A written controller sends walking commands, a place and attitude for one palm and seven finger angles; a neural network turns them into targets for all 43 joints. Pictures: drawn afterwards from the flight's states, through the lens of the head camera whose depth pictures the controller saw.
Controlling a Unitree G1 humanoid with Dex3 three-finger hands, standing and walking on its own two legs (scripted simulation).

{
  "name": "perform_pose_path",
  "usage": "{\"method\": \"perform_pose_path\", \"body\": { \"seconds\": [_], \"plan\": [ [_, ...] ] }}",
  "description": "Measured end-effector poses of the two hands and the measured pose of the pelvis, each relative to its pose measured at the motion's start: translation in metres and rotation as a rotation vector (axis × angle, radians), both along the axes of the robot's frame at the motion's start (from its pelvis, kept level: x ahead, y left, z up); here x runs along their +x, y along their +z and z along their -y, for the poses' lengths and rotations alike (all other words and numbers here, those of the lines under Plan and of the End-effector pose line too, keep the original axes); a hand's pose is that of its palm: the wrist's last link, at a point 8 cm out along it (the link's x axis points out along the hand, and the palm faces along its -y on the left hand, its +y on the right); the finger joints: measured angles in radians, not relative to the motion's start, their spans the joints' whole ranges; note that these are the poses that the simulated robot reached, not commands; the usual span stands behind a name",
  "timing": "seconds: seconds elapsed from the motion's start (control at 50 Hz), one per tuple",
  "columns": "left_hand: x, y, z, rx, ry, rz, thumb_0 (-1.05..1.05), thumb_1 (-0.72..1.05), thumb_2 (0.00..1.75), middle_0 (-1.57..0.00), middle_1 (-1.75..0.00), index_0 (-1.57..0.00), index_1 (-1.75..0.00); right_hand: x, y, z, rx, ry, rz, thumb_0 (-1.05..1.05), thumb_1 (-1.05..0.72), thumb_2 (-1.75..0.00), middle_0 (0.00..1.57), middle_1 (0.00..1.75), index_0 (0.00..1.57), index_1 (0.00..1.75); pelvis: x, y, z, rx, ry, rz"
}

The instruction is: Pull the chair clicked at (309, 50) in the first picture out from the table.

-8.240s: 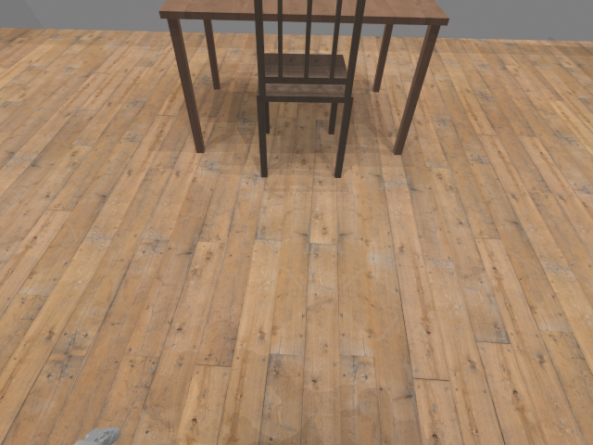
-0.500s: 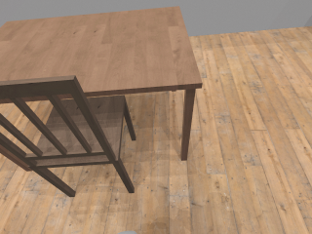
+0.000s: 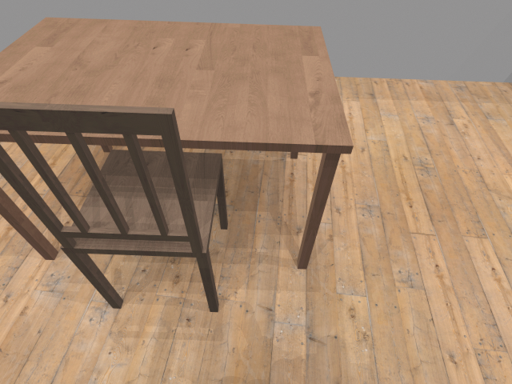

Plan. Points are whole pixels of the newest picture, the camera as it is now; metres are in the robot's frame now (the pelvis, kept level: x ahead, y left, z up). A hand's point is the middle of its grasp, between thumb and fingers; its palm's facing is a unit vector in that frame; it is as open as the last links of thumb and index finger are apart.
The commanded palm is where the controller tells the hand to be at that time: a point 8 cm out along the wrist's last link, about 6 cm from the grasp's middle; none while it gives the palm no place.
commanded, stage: come to a stop and stand still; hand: left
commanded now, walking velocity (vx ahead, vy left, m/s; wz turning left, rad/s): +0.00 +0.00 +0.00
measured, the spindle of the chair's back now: (103, 189) +0.49 +0.40 -0.06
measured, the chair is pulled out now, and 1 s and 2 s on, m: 0.00 0.00 0.00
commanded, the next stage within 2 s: look again from close up in 0.38 s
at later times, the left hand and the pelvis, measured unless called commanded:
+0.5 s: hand out of the picture +0.02 +0.19 -0.17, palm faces +0.02 -0.98 -0.20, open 7.3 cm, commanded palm none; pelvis +0.01 +0.02 +0.00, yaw -1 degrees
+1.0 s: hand out of the picture +0.02 +0.19 -0.17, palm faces +0.00 -0.98 -0.21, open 7.4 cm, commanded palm none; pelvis +0.01 +0.02 +0.00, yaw -1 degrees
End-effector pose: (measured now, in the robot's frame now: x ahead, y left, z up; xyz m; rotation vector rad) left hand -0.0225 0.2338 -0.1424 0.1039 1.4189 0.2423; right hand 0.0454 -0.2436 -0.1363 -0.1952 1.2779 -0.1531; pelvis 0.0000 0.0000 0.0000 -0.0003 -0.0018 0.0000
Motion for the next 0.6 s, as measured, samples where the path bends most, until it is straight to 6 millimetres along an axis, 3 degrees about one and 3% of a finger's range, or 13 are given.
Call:
{"method": "perform_pose_path", "body": {
  "seconds": [0.1, 0.18, 0.46, 0.6],
  "plan": [
    [-0.001, -0.005, -0.010, -0.029, -0.013, -0.025, 0.01, 0.91, 0.90, -0.20, -0.30, -0.20, -0.30, -0.017, 0.006, -0.029, 0.007, -0.009, -0.048, 0.01, -0.91, -0.90, 0.19, 0.30, 0.20, 0.30, 0.004, 0.004, -0.011, 0.014, 0.000, 0.003],
    [0.007, -0.004, -0.009, -0.032, -0.029, -0.028, 0.01, 0.91, 0.90, -0.20, -0.30, -0.20, -0.30, -0.027, -0.002, -0.040, 0.023, -0.022, -0.097, 0.01, -0.93, -0.90, 0.20, 0.30, 0.20, 0.30, 0.009, 0.003, -0.016, 0.034, -0.004, -0.008],
    [0.039, 0.001, -0.006, -0.016, -0.083, 0.010, 0.01, 0.92, 0.90, -0.20, -0.30, -0.20, -0.30, -0.052, -0.008, -0.056, 0.070, -0.078, -0.153, 0.01, -0.92, -0.90, 0.20, 0.30, 0.20, 0.30, 0.014, 0.006, -0.019, 0.004, -0.012, 0.018],
    [0.039, -0.002, -0.011, -0.006, -0.126, 0.042, 0.01, 0.92, 0.90, -0.20, -0.30, -0.20, -0.30, -0.053, -0.010, -0.054, 0.063, -0.064, -0.110, 0.01, -0.92, -0.90, 0.20, 0.30, 0.20, 0.30, 0.006, 0.000, -0.024, -0.006, -0.016, 0.008]
  ]
}}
